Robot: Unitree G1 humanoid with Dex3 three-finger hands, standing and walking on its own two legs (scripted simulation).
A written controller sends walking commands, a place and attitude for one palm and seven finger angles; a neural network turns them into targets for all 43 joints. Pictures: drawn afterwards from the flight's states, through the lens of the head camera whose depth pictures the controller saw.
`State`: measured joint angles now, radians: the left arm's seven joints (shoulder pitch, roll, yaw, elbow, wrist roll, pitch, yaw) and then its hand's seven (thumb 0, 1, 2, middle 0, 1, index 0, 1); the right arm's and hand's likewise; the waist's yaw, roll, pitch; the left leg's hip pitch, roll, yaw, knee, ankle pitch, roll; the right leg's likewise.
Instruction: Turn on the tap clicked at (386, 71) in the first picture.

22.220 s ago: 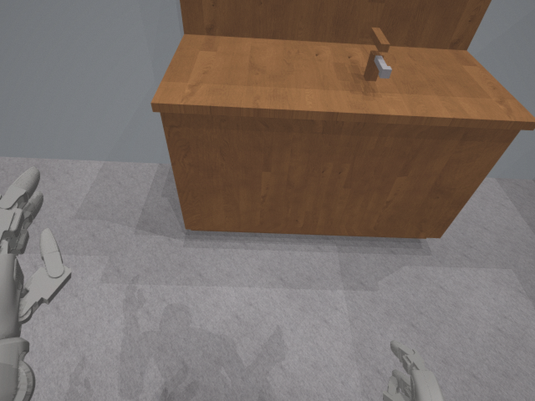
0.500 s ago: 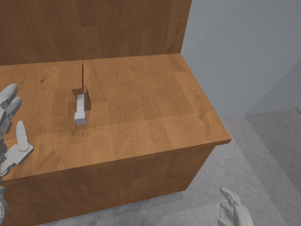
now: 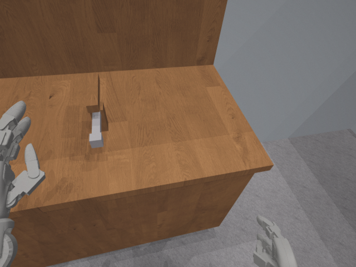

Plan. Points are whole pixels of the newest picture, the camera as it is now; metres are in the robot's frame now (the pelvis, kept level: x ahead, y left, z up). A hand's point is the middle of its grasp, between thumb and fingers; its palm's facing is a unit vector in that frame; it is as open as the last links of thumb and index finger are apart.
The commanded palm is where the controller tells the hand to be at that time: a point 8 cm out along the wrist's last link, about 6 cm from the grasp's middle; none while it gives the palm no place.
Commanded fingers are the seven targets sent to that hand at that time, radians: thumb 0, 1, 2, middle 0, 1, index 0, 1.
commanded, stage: shuffle to correct the standing spot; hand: left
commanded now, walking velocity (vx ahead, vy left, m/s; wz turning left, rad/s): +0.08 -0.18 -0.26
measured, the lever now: (96, 140) +0.38 +0.25 +0.04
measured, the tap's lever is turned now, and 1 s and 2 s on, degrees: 0 0 0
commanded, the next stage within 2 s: come to a stop and stand still in 0.50 s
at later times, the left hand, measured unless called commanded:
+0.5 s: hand (103, 152) +0.26 +0.17 +0.16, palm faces +0.29 -0.90 -0.33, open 7.4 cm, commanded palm +0.21 +0.21 +0.18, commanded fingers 0.00 0.90 0.90 -0.20 -0.30 -0.20 -0.30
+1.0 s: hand (71, 142) +0.26 +0.22 +0.18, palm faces +0.43 -0.78 -0.45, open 7.4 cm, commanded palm +0.20 +0.21 +0.18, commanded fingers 0.00 0.90 0.90 -0.20 -0.30 -0.20 -0.30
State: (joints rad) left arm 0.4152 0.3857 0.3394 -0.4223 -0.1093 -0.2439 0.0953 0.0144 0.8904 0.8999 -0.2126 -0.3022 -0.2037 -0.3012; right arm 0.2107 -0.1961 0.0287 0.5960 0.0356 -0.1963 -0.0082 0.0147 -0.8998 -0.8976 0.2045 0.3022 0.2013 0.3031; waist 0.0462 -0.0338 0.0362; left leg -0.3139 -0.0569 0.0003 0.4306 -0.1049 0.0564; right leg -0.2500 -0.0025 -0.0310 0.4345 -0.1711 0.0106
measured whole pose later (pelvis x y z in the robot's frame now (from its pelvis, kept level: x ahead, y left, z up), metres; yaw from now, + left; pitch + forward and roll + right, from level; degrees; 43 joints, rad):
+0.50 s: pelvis +0.03 -0.06 +0.00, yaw -4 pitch +0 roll -1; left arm 0.46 0.38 0.35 -0.49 -0.12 -0.13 0.09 0.01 0.89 0.90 -0.21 -0.30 -0.21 -0.30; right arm 0.22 -0.21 0.02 0.57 0.04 -0.10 -0.03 0.01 -0.90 -0.90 0.20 0.30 0.20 0.30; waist 0.00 -0.01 0.00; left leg -0.30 0.05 0.02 0.52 -0.21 -0.02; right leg -0.23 0.09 -0.02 0.46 -0.23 -0.07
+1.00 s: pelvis +0.03 -0.06 +0.00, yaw -2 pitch -1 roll -1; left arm 0.26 0.48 0.42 -0.31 -0.06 -0.17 0.06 0.02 0.88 0.90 -0.22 -0.30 -0.21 -0.30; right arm 0.20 -0.22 0.00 0.59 0.03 -0.12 -0.05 0.01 -0.90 -0.90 0.20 0.30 0.20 0.30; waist 0.09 0.00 0.05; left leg -0.28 0.04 0.01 0.49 -0.17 0.02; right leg -0.18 0.09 -0.04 0.39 -0.18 -0.07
